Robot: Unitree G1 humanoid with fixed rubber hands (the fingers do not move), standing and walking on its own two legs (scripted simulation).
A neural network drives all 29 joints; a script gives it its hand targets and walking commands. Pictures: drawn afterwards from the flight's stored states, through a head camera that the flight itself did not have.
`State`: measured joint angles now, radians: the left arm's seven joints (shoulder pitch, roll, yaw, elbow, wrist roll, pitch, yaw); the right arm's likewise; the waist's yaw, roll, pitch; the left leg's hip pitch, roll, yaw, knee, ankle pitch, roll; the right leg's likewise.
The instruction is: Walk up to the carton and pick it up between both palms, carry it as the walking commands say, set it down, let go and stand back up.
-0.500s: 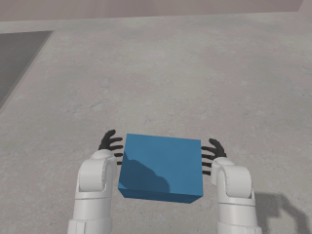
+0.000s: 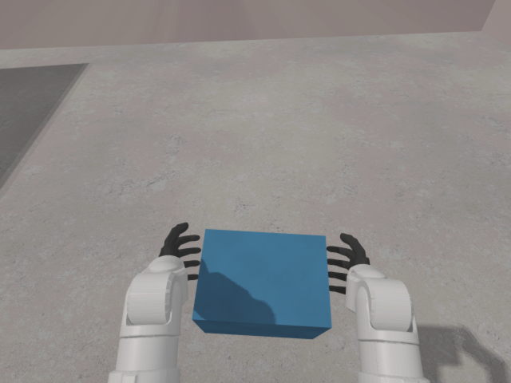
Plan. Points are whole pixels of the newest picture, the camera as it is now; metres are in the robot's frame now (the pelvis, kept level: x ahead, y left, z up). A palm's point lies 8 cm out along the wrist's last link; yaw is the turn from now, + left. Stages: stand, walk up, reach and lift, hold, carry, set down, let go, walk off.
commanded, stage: carry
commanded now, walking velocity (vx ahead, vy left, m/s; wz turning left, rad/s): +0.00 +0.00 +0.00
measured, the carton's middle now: (261, 287) +0.30 +0.00 -0.02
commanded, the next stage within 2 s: hold in 1.50 s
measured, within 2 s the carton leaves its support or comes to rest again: neither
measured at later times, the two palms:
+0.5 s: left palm (170, 273) +0.28 +0.14 +0.07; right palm (356, 285) +0.27 -0.15 +0.05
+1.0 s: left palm (174, 272) +0.29 +0.13 +0.06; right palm (357, 282) +0.27 -0.15 +0.04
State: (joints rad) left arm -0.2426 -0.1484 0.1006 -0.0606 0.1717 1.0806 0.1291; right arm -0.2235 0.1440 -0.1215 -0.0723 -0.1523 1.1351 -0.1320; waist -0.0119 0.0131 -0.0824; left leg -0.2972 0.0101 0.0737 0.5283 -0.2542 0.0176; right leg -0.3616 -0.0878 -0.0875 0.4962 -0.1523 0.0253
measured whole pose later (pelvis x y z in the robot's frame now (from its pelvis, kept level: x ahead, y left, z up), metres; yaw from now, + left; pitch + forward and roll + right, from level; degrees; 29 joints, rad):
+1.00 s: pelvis +0.00 +0.00 +0.00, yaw -1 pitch +2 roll +1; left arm -0.19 -0.14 0.10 -0.03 0.16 0.96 0.12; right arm -0.17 0.14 -0.09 -0.04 -0.15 1.00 -0.13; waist 0.00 0.01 -0.06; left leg -0.29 0.01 0.09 0.51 -0.25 0.01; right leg -0.37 -0.08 -0.08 0.50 -0.16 0.02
